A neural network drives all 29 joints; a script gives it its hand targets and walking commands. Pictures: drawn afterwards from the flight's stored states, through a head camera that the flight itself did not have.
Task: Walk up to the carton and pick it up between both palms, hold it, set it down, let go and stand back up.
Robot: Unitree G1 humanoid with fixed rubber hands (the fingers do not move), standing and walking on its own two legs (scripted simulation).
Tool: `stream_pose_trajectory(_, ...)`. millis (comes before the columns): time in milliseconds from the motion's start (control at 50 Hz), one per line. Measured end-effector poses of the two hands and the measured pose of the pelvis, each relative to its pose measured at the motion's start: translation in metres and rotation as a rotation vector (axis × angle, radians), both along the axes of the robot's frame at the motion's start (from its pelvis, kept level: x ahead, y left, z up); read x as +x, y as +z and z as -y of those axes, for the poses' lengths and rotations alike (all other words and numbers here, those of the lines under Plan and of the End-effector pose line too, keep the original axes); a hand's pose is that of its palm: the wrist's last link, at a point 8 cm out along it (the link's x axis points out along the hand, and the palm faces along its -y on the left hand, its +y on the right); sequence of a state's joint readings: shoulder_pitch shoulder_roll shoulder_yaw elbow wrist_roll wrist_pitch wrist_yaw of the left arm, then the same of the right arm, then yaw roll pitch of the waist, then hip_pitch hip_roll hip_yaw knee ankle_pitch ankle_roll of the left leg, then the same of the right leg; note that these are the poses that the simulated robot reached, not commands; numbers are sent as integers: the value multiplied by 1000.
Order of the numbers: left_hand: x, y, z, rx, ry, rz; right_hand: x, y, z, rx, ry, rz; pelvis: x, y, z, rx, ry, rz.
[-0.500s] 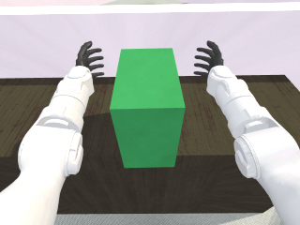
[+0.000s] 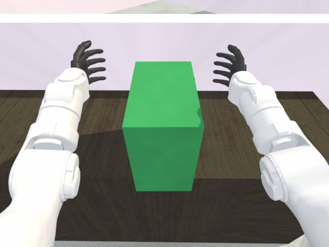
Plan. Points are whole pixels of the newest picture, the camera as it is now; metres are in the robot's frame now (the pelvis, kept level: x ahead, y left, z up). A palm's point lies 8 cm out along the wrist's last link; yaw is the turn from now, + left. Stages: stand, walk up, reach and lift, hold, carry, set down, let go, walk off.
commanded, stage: set down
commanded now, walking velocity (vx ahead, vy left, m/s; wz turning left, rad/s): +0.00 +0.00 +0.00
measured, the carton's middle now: (163, 126) +0.45 +0.00 +0.06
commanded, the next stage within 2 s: none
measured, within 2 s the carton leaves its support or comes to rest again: neither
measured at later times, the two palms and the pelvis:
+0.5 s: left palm (75, 114) +0.40 +0.21 +0.17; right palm (235, 116) +0.38 -0.17 +0.15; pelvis +0.00 +0.01 +0.00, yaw -1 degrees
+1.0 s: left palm (68, 172) +0.30 +0.22 +0.09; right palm (244, 168) +0.28 -0.18 +0.08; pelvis -0.01 +0.02 +0.00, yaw -3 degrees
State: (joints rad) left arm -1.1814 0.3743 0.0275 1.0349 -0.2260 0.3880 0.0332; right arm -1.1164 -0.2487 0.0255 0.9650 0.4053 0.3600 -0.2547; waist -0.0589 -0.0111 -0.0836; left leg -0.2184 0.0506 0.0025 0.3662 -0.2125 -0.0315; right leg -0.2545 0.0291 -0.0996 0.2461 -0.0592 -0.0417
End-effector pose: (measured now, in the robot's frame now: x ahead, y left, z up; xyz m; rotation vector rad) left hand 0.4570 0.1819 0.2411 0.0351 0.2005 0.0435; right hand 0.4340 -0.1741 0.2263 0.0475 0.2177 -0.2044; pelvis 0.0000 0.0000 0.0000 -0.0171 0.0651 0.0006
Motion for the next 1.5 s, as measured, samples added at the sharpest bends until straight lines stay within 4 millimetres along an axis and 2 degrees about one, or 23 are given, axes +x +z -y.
stream_pose_trajectory(140,-6,-5,-4,-1,-9,-16,-7,-3,3,5,2,-11,3,1,-5,-2,-9,39)
stream_pose_trajectory(260,-13,-19,-12,6,-7,-22,-15,-19,-1,13,23,-13,3,1,-8,-2,-11,56)
stream_pose_trajectory(340,-23,-34,-16,5,-12,-31,-23,-36,-7,18,39,-16,2,1,-10,-2,-9,75)
stream_pose_trajectory(460,-45,-62,-22,-5,-19,-31,-46,-65,-7,34,37,-3,0,1,-12,-1,-9,107)
stream_pose_trajectory(660,-93,-113,-30,-5,-9,-68,-101,-99,11,44,-11,32,-5,0,-14,5,-32,158)
stream_pose_trajectory(820,-124,-137,-34,3,17,-78,-136,-125,8,45,-12,14,-8,-1,-14,11,-48,170)
stream_pose_trajectory(980,-150,-154,-40,8,35,-93,-153,-141,1,32,-9,10,-7,-1,-16,12,-46,172)
stream_pose_trajectory(1140,-170,-168,-46,10,32,-95,-169,-157,6,-7,-10,-8,-1,-1,-18,10,-40,171)
stream_pose_trajectory(1500,-216,-215,-60,35,67,-146,-204,-202,7,-17,38,-99,18,0,-16,4,-34,146)
